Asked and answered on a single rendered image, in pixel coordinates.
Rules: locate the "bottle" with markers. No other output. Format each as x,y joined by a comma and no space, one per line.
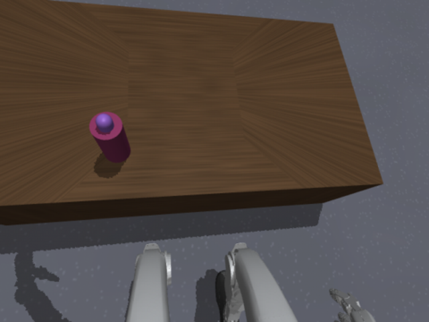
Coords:
108,131

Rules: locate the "right robot hand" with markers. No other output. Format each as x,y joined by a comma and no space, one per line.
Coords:
351,306

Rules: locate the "right robot foot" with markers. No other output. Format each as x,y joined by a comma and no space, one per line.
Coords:
220,294

